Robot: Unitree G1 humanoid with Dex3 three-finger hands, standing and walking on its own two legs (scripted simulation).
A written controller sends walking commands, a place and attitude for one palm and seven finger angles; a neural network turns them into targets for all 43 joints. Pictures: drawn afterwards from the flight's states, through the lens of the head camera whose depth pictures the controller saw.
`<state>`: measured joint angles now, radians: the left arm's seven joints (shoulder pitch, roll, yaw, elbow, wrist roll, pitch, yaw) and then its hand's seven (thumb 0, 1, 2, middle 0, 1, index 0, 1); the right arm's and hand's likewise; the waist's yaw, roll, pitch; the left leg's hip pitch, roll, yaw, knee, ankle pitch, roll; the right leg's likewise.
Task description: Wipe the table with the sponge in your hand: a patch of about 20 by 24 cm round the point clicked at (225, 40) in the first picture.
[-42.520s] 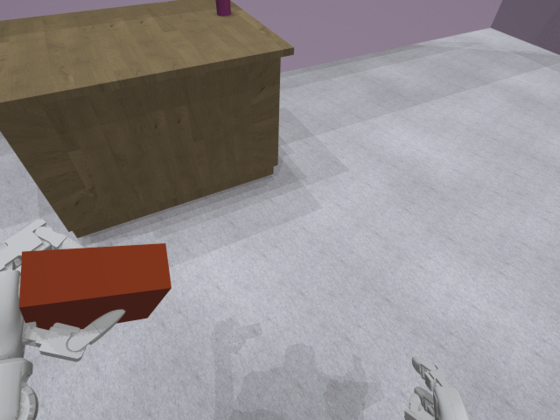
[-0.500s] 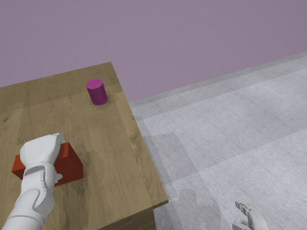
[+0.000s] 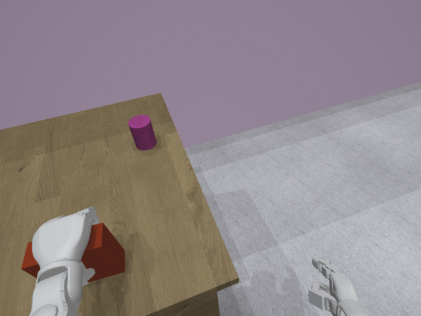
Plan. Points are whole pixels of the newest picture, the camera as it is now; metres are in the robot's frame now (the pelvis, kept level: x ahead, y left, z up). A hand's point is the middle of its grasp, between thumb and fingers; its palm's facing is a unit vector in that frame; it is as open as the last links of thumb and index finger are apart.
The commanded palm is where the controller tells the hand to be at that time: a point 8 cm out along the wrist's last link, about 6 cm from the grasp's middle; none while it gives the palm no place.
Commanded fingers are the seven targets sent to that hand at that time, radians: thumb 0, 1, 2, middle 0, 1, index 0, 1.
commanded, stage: wipe back along the first lane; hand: left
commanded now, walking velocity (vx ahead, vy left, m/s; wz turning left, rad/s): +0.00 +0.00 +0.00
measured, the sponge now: (84, 262) +0.21 +0.29 -0.01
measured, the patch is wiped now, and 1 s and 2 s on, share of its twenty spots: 0.95 0.95 0.95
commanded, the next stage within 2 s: lift the sponge slowly off the table in 0.26 s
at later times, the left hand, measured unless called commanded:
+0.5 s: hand (76, 273) +0.17 +0.27 +0.04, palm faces +0.01 -0.10 -0.99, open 9.2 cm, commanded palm +0.14 +0.25 +0.08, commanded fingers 0.00 0.10 1.30 -1.20 -1.60 -1.20 -1.60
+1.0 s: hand (77, 279) +0.16 +0.25 +0.04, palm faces -0.02 -0.15 -0.99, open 9.2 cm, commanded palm +0.14 +0.25 +0.12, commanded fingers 0.00 0.10 1.30 -1.20 -1.60 -1.20 -1.60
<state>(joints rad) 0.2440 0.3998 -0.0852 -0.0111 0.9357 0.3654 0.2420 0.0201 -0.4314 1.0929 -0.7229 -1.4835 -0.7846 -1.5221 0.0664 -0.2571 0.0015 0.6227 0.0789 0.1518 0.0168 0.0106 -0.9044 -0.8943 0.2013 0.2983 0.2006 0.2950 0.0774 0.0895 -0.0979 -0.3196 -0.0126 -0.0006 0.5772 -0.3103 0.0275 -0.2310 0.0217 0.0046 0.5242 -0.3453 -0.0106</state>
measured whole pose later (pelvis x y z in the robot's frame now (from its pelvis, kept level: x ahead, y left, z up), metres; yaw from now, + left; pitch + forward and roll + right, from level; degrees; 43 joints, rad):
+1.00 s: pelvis -0.02 -0.02 +0.00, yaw +0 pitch -2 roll +0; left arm 0.35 0.41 -0.10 -0.15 0.90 0.36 0.15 -0.01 -0.46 1.08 -0.78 -1.43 -0.84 -1.46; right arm 0.04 -0.26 0.00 0.65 0.05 0.12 -0.01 0.01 -0.90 -0.89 0.20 0.30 0.20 0.30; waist 0.12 0.10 -0.03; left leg -0.21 0.01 -0.01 0.52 -0.27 0.00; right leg -0.13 0.04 0.00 0.48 -0.31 -0.04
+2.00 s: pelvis -0.02 -0.01 +0.01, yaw +0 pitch -4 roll +0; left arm 0.29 0.49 -0.07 -0.33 0.85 0.44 0.02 -0.02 -0.47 1.08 -0.80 -1.41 -0.85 -1.44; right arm 0.01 -0.27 0.03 0.64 0.06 0.12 -0.01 0.01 -0.90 -0.89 0.20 0.30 0.20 0.30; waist 0.12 0.12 -0.01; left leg -0.14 0.00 -0.01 0.44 -0.22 0.01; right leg -0.07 0.03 0.00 0.41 -0.27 -0.03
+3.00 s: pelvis -0.03 -0.03 +0.01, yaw +0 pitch -4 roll +0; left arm 0.28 0.54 -0.02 -0.36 0.81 0.49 -0.05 -0.02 -0.47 1.08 -0.80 -1.41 -0.85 -1.44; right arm 0.01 -0.29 0.04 0.62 0.06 0.11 -0.03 0.01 -0.90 -0.89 0.20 0.30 0.20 0.30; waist 0.12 0.13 0.00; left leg -0.17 0.01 -0.02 0.46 -0.22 -0.01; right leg -0.09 0.05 -0.01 0.44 -0.27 -0.04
